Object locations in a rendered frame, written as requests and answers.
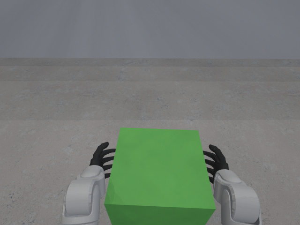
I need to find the robot right hand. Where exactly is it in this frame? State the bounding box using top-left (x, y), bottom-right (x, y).
top-left (203, 144), bottom-right (229, 184)

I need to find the robot right forearm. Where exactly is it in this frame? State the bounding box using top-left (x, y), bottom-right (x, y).
top-left (213, 169), bottom-right (262, 225)

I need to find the carton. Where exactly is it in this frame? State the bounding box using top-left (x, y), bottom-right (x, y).
top-left (104, 127), bottom-right (216, 225)

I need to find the robot left forearm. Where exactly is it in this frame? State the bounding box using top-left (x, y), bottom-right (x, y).
top-left (61, 165), bottom-right (105, 225)

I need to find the robot left hand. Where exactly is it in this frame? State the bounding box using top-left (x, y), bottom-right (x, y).
top-left (89, 142), bottom-right (116, 179)

